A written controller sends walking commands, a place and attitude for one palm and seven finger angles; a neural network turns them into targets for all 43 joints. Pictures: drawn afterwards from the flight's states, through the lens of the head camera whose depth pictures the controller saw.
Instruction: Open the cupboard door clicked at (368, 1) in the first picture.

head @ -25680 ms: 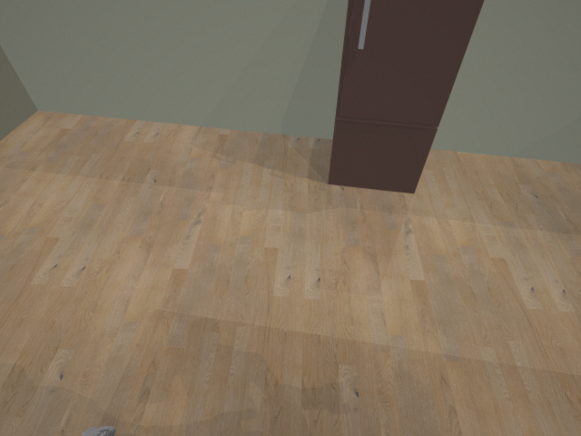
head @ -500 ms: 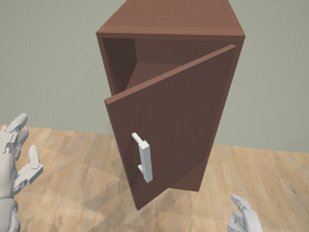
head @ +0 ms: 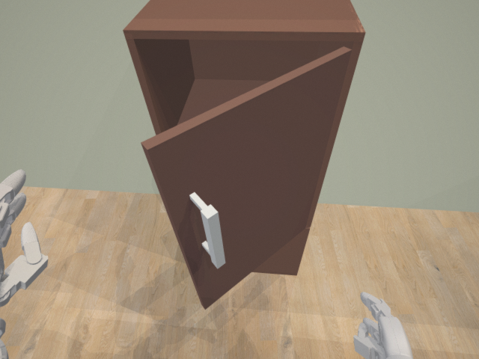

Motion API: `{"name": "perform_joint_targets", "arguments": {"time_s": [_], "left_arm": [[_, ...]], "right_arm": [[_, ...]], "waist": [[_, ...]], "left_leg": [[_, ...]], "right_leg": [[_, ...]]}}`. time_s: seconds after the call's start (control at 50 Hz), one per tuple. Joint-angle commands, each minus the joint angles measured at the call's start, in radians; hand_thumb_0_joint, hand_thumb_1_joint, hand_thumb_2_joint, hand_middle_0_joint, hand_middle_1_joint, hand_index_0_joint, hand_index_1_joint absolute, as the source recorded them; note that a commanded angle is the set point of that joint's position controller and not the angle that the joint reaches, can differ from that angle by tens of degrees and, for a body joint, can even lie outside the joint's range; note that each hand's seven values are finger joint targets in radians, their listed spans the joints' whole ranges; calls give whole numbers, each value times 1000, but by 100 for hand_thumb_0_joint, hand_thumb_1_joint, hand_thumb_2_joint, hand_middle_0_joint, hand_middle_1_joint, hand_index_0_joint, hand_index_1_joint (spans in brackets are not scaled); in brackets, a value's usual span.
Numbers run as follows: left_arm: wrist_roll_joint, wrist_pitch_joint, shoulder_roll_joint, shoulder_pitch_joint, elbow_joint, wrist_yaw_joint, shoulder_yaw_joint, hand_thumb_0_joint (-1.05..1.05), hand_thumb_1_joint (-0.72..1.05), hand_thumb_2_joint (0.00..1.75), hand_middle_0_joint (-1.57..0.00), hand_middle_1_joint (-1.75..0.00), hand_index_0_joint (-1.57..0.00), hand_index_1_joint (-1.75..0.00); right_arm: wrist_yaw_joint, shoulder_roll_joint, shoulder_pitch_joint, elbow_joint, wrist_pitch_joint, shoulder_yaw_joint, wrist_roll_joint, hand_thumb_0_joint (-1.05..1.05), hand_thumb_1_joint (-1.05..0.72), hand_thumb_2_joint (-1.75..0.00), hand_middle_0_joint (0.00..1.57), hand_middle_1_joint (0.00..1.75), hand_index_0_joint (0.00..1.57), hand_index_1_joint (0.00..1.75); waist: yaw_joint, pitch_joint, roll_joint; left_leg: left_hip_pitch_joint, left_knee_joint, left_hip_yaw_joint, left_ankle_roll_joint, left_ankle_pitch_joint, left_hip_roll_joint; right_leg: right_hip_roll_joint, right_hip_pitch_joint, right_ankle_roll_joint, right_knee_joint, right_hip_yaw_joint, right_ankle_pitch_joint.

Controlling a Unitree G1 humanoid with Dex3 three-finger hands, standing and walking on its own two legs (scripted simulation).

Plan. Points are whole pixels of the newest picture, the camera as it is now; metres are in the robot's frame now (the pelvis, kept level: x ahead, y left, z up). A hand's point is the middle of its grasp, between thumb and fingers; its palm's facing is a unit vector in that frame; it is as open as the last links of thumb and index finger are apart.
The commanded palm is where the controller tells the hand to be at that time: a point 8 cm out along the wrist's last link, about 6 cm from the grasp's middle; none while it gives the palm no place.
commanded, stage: step back with the hand held close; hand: left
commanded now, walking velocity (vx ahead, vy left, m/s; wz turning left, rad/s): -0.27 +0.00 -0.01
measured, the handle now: (208, 232) +0.32 +0.09 +0.04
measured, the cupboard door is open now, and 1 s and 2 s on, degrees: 45 45 45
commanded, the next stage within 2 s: stop stepping back and stand still in 1.04 s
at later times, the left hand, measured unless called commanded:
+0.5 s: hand out of the picture +0.12 +0.29 +0.15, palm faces +0.43 -0.74 -0.51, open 7.4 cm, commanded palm +0.05 +0.33 +0.17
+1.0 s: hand out of the picture +0.05 +0.31 +0.18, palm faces +0.47 -0.78 -0.41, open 7.4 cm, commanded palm -0.02 +0.34 +0.17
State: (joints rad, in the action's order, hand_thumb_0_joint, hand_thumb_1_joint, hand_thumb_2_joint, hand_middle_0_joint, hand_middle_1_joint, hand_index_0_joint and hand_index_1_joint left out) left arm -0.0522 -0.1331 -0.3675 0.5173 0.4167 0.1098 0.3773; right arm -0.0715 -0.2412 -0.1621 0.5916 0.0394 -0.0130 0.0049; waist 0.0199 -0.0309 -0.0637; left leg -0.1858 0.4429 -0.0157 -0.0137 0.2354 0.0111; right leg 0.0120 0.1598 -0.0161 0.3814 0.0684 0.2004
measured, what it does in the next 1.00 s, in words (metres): walks backwards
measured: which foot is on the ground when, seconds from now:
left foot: down 0.00-1.00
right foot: down 0.00-0.76, up 0.78-1.00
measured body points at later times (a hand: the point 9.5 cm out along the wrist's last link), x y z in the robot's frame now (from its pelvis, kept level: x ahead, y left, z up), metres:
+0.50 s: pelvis -0.08 +0.02 -0.02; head -0.06 +0.04 +0.43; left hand +0.09 +0.33 +0.18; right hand +0.10 -0.21 -0.09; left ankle +0.00 +0.11 -0.74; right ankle +0.00 -0.10 -0.74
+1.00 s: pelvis -0.15 +0.04 -0.01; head -0.12 +0.07 +0.44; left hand +0.01 +0.35 +0.20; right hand +0.03 -0.17 -0.08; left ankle +0.00 +0.11 -0.74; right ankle -0.28 -0.10 -0.68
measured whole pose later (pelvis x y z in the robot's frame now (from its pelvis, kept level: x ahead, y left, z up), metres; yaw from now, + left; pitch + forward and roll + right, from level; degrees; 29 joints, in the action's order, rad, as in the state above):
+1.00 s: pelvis -0.15 +0.04 -0.01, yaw +1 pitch +3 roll -5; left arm -0.06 -0.22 -0.44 0.52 0.60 0.17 0.46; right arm -0.04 -0.15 -0.18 0.64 0.14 -0.01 -0.01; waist 0.02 0.00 -0.01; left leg -0.48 0.38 -0.02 -0.06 -0.04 0.05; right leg 0.08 0.24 -0.01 0.86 0.03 0.55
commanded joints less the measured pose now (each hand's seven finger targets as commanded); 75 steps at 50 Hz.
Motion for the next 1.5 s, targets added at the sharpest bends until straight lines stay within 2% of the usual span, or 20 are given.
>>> {"name": "perform_joint_targets", "arguments": {"time_s": [0.0, 0.34, 0.48, 0.66, 0.72, 0.76, 0.82, 0.98, 1.02, 1.06, 1.12, 1.16, 1.18, 1.2, 1.24, 1.32, 1.34, 1.36, 1.38, 1.48], "left_arm": [[4, -64, -227, 19, 259, 27, 155, 0, 90, 90, -20, -30, -20, -30], [37, -113, -212, 19, 304, 59, 176, 0, 90, 90, -20, -30, -20, -30], [59, -144, -213, -16, 323, 58, 204, 0, 90, 90, -20, -30, -20, -30], [29, -146, -229, -59, 319, 79, 179, 0, 90, 90, -20, -30, -20, -30], [27, -153, -242, -41, 355, 84, 199, 0, 90, 90, -20, -30, -20, -30], [36, -163, -246, -50, 414, 79, 240, 0, 90, 90, -20, -30, -20, -30], [18, -169, -256, -28, 381, 78, 243, 0, 90, 90, -20, -30, -20, -30], [-18, -150, -204, -32, 360, 53, 138, 0, 90, 90, -20, -30, -20, -30], [-26, -162, -242, -29, 349, 38, 159, 0, 90, 90, -20, -30, -20, -30], [-31, -183, -338, -83, 374, 40, 221, 0, 90, 90, -20, -30, -20, -30], [-13, -153, -321, -138, 344, 23, 202, 0, 90, 90, -20, -30, -20, -30], [-29, -97, -271, -64, 320, 15, 190, 0, 90, 90, -20, -30, -20, -30], [-36, -99, -273, -56, 343, 15, 200, 0, 90, 90, -20, -30, -20, -30], [-39, -116, -245, -86, 310, 8, 156, 0, 90, 90, -20, -30, -20, -30], [-33, -113, -304, 42, 340, 34, 249, 0, 90, 90, -20, -30, -20, -30], [-24, -104, -273, 223, 394, 37, 242, 0, 90, 90, -20, -30, -20, -30], [-14, -99, -289, 233, 395, 36, 245, 0, 90, 90, -20, -30, -20, -30], [-13, -96, -306, 202, 402, 36, 252, 0, 90, 90, -20, -30, -20, -30], [-8, -92, -308, 75, 430, 40, 247, 0, 90, 90, -20, -30, -20, -30], [35, -102, -208, -134, 126, 64, 134, 0, 90, 90, -20, -30, -20, -30]], "right_arm": [[-25, -107, 94, -169, 27, 62, 1, 0, -90, -90, 20, 30, 20, 30], [-26, -124, 61, -208, 62, 68, 1, 0, -90, -90, 20, 30, 20, 30], [-22, -122, 41, -203, 99, 74, -5, 0, -90, -90, 20, 30, 20, 30], [-8, -86, 19, -129, 87, 68, -6, 0, -90, -90, 20, 30, 20, 30], [-19, -103, 45, -147, 79, 66, -3, 0, -90, -90, 20, 30, 20, 30], [-23, -119, 68, -169, 108, 74, -19, 0, -90, -90, 20, 30, 20, 30], [-1, -91, 70, -129, 146, 96, -17, 0, -90, -90, 20, 30, 20, 30], [21, -75, 30, -71, 151, 70, -23, 0, -90, -90, 20, 30, 20, 30], [26, -66, 10, -61, 124, 65, -24, 0, -90, -90, 20, 30, 20, 30], [7, -57, 55, -69, 113, 48, -21, 0, -90, -90, 20, 30, 20, 30], [-25, -63, 82, -81, 140, 51, 0, 0, -90, -90, 20, 30, 20, 30], [-37, -78, 77, -95, 123, 41, 3, 0, -90, -90, 20, 30, 20, 30], [-27, -103, 83, -107, 134, 50, -3, 0, -90, -90, 20, 30, 20, 30], [-13, -103, 67, -95, 154, 56, 3, 0, -90, -90, 20, 30, 20, 30], [-2, -76, 74, -116, 159, 47, -17, 0, -90, -90, 20, 30, 20, 30], [9, -73, 76, -151, 127, 47, -21, 0, -90, -90, 20, 30, 20, 30], [12, -63, 62, -145, 111, 52, -16, 0, -90, -90, 20, 30, 20, 30], [8, -63, 56, -132, 91, 60, -18, 0, -90, -90, 20, 30, 20, 30], [4, -78, 39, -106, 86, 60, -29, 0, -90, -90, 20, 30, 20, 30], [-40, -86, 16, -46, 142, 48, -18, 0, -90, -90, 20, 30, 20, 30]], "waist": [[-2, 206, 32], [-15, 66, -40], [-14, 76, -58], [-39, 100, 191], [-37, 60, -11], [-26, 111, -316], [-16, 161, -61], [-9, 242, -198], [-13, 232, -71], [-8, 159, 165], [-24, 145, 319], [-54, 161, 1], [-24, 225, -238], [-32, 176, -239], [0, 191, -174], [1, 152, -212], [-10, 130, -16], [-12, 110, 230], [-21, 64, 252], [-39, -7, 127]], "left_leg": [[38, 4, 43, -15, -397, 54], [-428, -136, 164, -72, 329, 121], [-571, -136, 193, -98, 456, 142], [-81, 303, 47, 1, 176, -10], [-189, 46, 187, -39, 323, 88], [-558, -384, 523, -160, 598, 352], [-320, -245, 367, -144, 302, 319], [1, -326, 149, 34, 108, 196], [117, -104, 53, 64, -121, 128], [113, 267, 8, 55, -2, 50], [-39, 347, 14, 40, 32, -10], [123, 20, 94, -5, -450, 35], [131, -128, 294, -76, -564, 178], [33, -251, 407, -94, -221, 218], [-129, -388, 416, -56, 354, 215], [-372, -274, 103, 46, 352, 53], [-289, 13, 8, 45, 251, -23], [-180, 426, 1, 58, 147, -83], [-253, 651, 43, 57, 113, -57], [-180, 328, 0, 3, 121, 34]], "right_leg": [[-95, -48, 14, 24, -80, -404], [-46, -65, 21, 135, -117, 104], [-7, -142, 24, 260, -144, 63], [-219, 408, -74, -60, -288, 237], [-102, 380, -16, 109, -176, 303], [100, 32, 44, 738, -78, 250], [71, 183, 31, 866, -148, 307], [79, 33, -30, 124, 19, 374], [-29, 77, -70, -174, -81, 188], [-277, 286, -118, -221, -248, -98], [-234, 156, -83, 10, -105, -549], [-53, 197, 36, 273, 8, -313], [63, 161, 49, 448, -13, 175], [91, 122, 28, 547, -94, 474], [76, 41, -3, 499, -85, 402], [85, -232, -37, 84, 20, 319], [-49, -69, -53, -102, -107, 319], [-282, 258, -118, -286, -408, 509], [-364, 402, -162, -310, -482, 613], [-239, 266, -88, -172, -235, 348]]}}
